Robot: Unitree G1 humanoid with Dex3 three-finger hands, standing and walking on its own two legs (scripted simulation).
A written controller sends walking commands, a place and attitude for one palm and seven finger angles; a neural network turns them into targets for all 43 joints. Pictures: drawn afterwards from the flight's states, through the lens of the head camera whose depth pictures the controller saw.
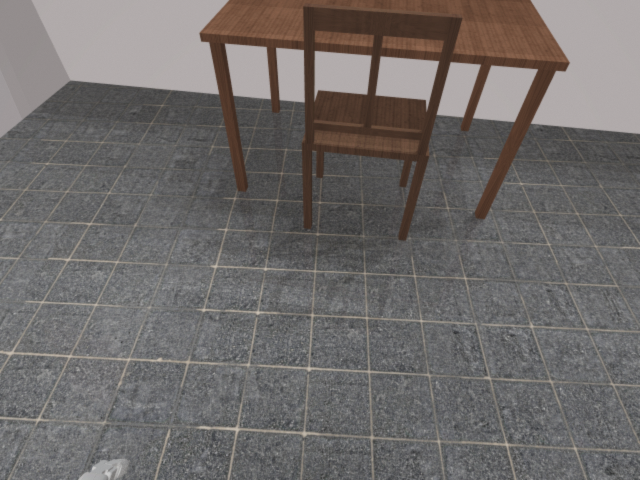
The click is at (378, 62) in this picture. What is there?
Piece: chair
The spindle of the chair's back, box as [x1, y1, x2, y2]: [364, 35, 382, 127]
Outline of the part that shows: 374,35 364,119 365,127 370,127 379,64 382,36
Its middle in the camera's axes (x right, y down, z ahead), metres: +0.16 -0.47 +1.18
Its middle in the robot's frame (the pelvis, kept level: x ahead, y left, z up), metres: +1.20 -0.10 -0.09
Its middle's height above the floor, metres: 0.67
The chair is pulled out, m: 0.00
